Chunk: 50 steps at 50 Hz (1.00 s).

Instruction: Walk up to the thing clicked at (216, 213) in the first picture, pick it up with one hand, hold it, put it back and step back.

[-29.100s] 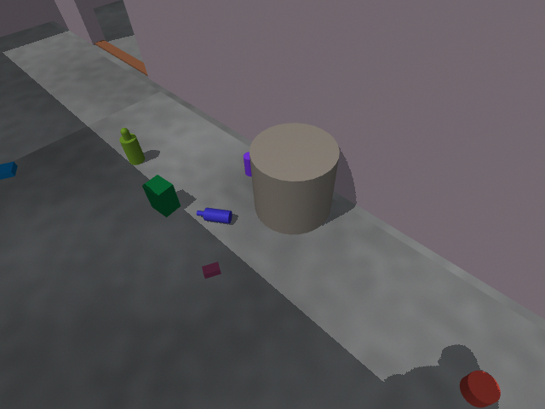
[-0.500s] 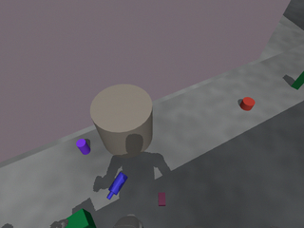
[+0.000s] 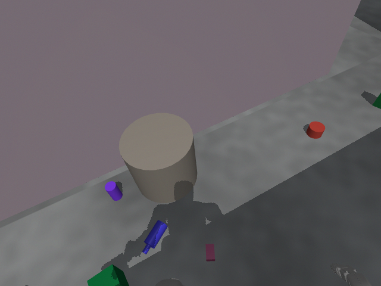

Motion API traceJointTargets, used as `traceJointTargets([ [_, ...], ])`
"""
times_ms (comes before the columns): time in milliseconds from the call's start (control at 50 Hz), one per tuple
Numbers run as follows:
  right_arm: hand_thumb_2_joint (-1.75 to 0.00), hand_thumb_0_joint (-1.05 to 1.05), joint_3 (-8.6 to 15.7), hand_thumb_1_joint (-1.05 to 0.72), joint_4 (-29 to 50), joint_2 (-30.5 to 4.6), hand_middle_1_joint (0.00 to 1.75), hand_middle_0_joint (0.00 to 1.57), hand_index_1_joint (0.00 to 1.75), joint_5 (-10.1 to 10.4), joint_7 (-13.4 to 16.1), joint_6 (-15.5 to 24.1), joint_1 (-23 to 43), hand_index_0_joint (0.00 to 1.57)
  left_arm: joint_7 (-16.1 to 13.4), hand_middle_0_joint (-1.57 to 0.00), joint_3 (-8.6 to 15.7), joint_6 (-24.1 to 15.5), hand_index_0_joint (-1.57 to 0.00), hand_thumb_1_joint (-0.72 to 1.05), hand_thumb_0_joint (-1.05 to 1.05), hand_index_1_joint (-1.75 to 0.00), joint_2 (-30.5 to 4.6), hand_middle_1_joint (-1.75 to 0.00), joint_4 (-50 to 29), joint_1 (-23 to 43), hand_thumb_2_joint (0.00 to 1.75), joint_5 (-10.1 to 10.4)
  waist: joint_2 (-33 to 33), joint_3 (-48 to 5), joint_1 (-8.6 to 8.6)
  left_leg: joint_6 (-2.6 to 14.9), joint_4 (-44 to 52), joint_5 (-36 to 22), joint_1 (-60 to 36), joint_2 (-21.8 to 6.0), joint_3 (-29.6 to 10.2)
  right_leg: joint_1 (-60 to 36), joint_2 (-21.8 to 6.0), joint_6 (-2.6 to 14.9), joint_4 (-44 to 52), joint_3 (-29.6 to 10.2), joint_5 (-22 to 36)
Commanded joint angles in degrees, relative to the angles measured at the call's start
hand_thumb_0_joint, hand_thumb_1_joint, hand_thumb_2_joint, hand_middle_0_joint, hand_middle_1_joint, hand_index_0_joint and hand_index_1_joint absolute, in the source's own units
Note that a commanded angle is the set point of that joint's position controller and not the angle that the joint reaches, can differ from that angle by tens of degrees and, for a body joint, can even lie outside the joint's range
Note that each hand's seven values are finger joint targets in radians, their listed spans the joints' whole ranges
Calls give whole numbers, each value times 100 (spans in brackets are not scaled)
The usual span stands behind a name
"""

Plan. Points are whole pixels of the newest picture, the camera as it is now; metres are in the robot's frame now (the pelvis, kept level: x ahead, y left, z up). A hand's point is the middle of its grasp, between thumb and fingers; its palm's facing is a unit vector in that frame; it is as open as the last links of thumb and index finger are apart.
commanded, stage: walk up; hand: left
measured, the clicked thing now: (153, 237) +0.44 +0.28 -0.72
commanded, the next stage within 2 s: none
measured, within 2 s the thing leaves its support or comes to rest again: neither
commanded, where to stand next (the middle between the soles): +0.09 +0.02 m, yaw +2 degrees
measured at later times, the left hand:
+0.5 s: hand out of the picture +0.06 +0.29 -0.14, palm faces +0.02 -0.93 -0.37, open 7.4 cm
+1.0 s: hand out of the picture +0.08 +0.28 -0.13, palm faces +0.03 -0.92 -0.38, open 7.4 cm
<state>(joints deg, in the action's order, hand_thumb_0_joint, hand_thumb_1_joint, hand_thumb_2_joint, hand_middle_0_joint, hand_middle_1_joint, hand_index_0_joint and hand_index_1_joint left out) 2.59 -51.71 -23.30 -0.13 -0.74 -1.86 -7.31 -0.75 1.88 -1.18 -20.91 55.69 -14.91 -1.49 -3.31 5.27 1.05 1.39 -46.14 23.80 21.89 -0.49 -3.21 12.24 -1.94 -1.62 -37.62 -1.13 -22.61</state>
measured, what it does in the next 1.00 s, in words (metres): steps on the spot: left foot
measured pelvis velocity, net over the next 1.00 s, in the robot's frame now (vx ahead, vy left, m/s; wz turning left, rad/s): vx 0.01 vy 0.01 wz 0.04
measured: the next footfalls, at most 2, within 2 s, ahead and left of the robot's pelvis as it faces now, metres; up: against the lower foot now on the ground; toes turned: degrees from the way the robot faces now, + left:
left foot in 0.06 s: +0.06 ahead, +0.14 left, +0.00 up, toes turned -1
left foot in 2.00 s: +0.16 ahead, +0.23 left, +0.00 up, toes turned +5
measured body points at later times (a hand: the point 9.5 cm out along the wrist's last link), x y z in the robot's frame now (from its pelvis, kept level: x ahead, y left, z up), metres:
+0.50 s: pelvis -0.01 +0.02 +0.01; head -0.02 +0.03 +0.46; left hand +0.06 +0.34 -0.11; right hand +0.05 -0.28 -0.11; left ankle +0.02 +0.14 -0.72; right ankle -0.02 -0.13 -0.72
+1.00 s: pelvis +0.01 +0.01 +0.02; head +0.01 +0.00 +0.47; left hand +0.08 +0.32 -0.10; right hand +0.12 -0.29 -0.11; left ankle +0.02 +0.14 -0.72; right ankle -0.02 -0.13 -0.72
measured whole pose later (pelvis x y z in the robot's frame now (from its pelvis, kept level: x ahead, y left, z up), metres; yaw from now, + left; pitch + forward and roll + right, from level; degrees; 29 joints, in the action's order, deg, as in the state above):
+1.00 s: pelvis +0.01 +0.01 +0.02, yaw +2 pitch -3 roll +0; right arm 1.3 -62.3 -20.8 -0.4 -1.4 -0.2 -4.7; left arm -0.4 0.4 -2.0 -21.0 63.0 -6.7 -0.5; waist -1.2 3.0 0.4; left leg -0.8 -25.5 12.5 10.1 -0.3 -3.0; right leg 5.1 -1.8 -1.8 -23.4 -0.3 -15.4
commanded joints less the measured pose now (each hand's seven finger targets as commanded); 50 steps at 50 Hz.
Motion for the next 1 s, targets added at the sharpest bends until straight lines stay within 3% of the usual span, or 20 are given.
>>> traceJointTargets([
  [0, -90, 0, 205, -90, 299, -766, 30, 20, 30, -27, 14, 222, 156, 20, -97, -20, 377, -223, -20, 90, 0, -30, -1630, -30, -548, 322, 90, 13, 1485, -363, -22, 28, 1414, -334, -359, 81, 365, -395, -871, 836, 589, -679, 3678],
  [40, -90, 0, 313, -90, 51, -953, 30, 20, 30, -87, 26, 314, -191, 20, -71, -20, 315, -167, -20, 90, 0, -30, -1457, -30, -630, 516, 90, 81, 1111, -786, -186, 173, 1986, -2001, -1519, -115, 42, 123, -649, 548, 84, -362, 2985],
  [60, -90, 0, 384, -90, 10, -1192, 30, 20, 30, -132, 53, 352, -379, 20, -64, -20, 240, -152, -20, 90, 0, -30, -1269, -30, -704, 470, 90, 130, 562, -1052, -226, 422, 2108, -2504, -2157, -644, -770, 715, -331, 360, -449, -160, 2263],
  [80, -90, 0, 404, -90, 53, -1425, 30, 20, 30, -69, 49, 366, -231, 20, -69, -20, 189, -121, -20, 90, 0, -30, -1095, -30, -649, 365, 90, 178, -57, -1177, -116, 969, 2158, -2079, -2027, -1376, -1713, 931, 115, 212, -648, 272, 455],
  [100, -90, 0, 452, -90, 56, -1596, 30, 20, 30, -27, 23, 340, -148, 20, -101, -20, 235, -100, -20, 90, 0, -30, -1251, -30, -470, 330, 90, 126, -358, -1021, -117, 1298, 2389, -1236, -1336, -1653, -2062, 538, 71, 294, -617, 174, -657],
  [120, -90, 0, 409, -90, 86, -1535, 30, 20, 30, -54, 4, 311, 79, 20, -82, -20, 244, -109, -20, 90, 0, -30, -1327, -30, -415, 272, 90, 107, -385, -848, -30, 1256, 2510, -636, -810, -1524, -1868, 234, -38, 348, -458, 24, -789],
  [180, -90, 0, 207, -90, 152, -1093, 30, 20, 30, -46, -38, 236, 544, 20, -13, -20, 244, -223, -20, 90, 0, -30, -1313, -30, -256, -87, 90, 52, -328, -473, 228, 354, 2064, -21, -34, -553, -706, -378, -237, 474, 1119, -257, -33],
  [220, -90, 0, 137, -90, 120, -802, 30, 20, 30, -31, -46, 214, 563, 20, -53, -20, 374, -273, -20, 90, 0, -30, -1799, -30, -164, -92, 90, -2, 605, -292, 239, -34, 794, -164, 621, 146, -76, -546, -1234, 981, 2104, -1911, -433],
  [240, -90, 0, 160, -90, 22, -871, 30, 20, 30, -73, -31, 192, 364, 20, -55, -20, 413, -273, -20, 90, 0, -30, -2007, -30, -253, 291, 90, -24, 702, -140, 117, -69, 430, 457, 403, 96, -5, 46, -1803, 1298, 2363, -2329, -1027],
  [260, -90, 0, 196, -90, -114, -959, 30, 20, 30, -76, -39, 211, 66, 20, -39, -20, 391, -259, -20, 90, 0, -30, -1986, -30, -365, 727, 90, -33, 671, 10, -110, -79, 481, 399, -136, -92, -2, 596, -1822, 1395, 2285, -2137, -1183],
  [300, -90, 0, 199, -90, -374, -879, 30, 20, 30, -23, -70, 282, -465, 20, -13, -20, 286, -210, -20, 90, 0, -30, -1644, -30, -491, 1243, 90, -17, 862, -62, -445, 6, 1571, -190, -1103, -66, -22, 948, -1114, 902, 1784, -967, -557],
  [320, -90, 0, 224, -90, -440, -967, 30, 20, 30, -34, -54, 324, -552, 20, -7, -20, 214, -192, -20, 90, 0, -30, -1392, -30, -459, 1282, 90, 34, 531, -41, -445, 96, 2296, -660, -1219, -294, -528, 980, -609, 564, 1274, -435, -7],
  [360, -90, 0, 259, -90, -310, -1298, 30, 20, 30, -76, -38, 380, -143, 20, 15, -20, 175, -149, -20, 90, 0, -30, -1247, -30, -293, 863, 90, 109, -62, -85, -113, 642, 3114, -82, -858, -1194, -2045, 831, 103, 236, 264, 171, -45],
  [400, -90, 0, 227, -90, -217, -1384, 30, 20, 30, -94, -43, 372, 138, 20, 34, -20, 212, -126, -20, 90, 0, -30, -1274, -30, -104, 527, 90, 122, -22, -11, 53, 794, 3229, 575, -248, -1289, -1940, 202, 52, 297, 471, 110, -426],
  [440, -90, 0, 145, -90, -200, -1117, 30, 20, 30, -67, -48, 347, 427, 20, 25, -20, 176, -203, -20, 90, 0, -30, -1181, -30, 55, 371, 90, 109, -221, -127, 185, 391, 2974, -180, -217, -882, -1237, -326, -74, 352, 1177, -51, 342],
  [500, -90, 0, 123, -90, -302, -1032, 30, 20, 30, -50, -20, 360, 201, 20, -2, -20, 184, -235, -20, 90, 0, -30, -1392, -30, 83, 574, 90, 113, -184, -599, -13, 117, 2460, -977, -668, -449, -626, -485, -343, 464, 1542, -503, 948],
  [580, -90, 0, 124, -90, -440, -1051, 30, 20, 30, -33, -9, 355, 197, 20, 7, -20, 89, -218, -20, 90, 0, -30, -1298, -30, 122, 787, 90, 124, -176, -665, -66, 151, 2662, -1215, -1002, -573, -720, -432, -239, 362, 1518, -232, 1047],
  [660, -90, 0, 103, -90, -482, -960, 30, 20, 30, 12, 3, 341, 285, 20, -23, -20, 101, -251, -20, 90, 0, -30, -1401, -30, 263, 738, 90, 112, 239, -754, -52, 142, 2234, -2298, -1224, -471, -388, -601, -450, 395, 1711, -368, 1840],
  [840, -90, 0, 137, -90, -662, -949, 30, 20, 30, -19, -5, 264, 338, 20, -36, -20, 109, -206, -20, 90, 0, -30, -1367, -30, 314, 1077, 90, 85, 501, -506, -136, 135, 2325, -2074, -1349, -427, -327, -319, -470, 389, 1844, -327, 1442],
  [980, -90, 0, 124, -90, -735, -944, 30, 20, 30, -27, -4, 256, 487, 20, -49, -20, 111, -210, -20, 90, 0, -30, -1363, -30, 411, 1081, 90, 89, 394, -677, -103, 86, 2333, -2502, -1521, -411, -274, -577, -498, 341, 1886, -290, 2028],
])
